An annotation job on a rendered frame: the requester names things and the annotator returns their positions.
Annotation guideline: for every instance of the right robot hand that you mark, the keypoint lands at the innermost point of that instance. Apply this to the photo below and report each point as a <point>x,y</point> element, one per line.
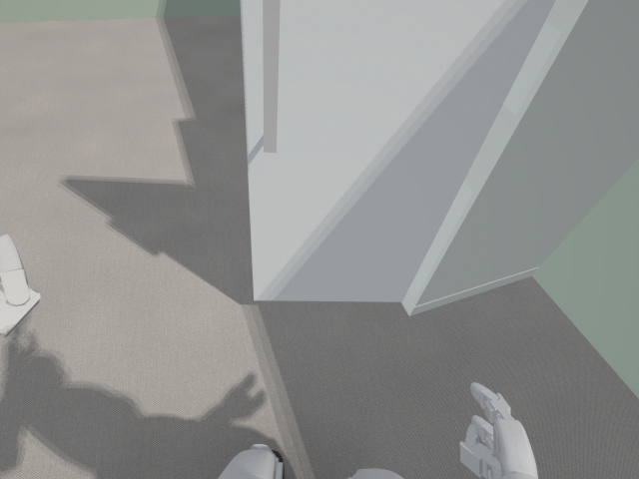
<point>507,449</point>

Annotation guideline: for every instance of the fridge door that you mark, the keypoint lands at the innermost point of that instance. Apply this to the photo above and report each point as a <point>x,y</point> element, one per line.
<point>383,106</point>

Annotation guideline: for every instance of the left robot shin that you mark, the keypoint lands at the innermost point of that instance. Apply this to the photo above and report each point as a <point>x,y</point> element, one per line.
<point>263,447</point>

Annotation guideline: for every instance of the robot left thigh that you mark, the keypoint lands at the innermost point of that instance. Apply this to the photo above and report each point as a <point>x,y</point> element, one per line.
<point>254,464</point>

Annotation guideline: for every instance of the left robot hand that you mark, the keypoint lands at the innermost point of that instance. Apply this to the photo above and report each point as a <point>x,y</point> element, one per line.
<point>17,299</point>

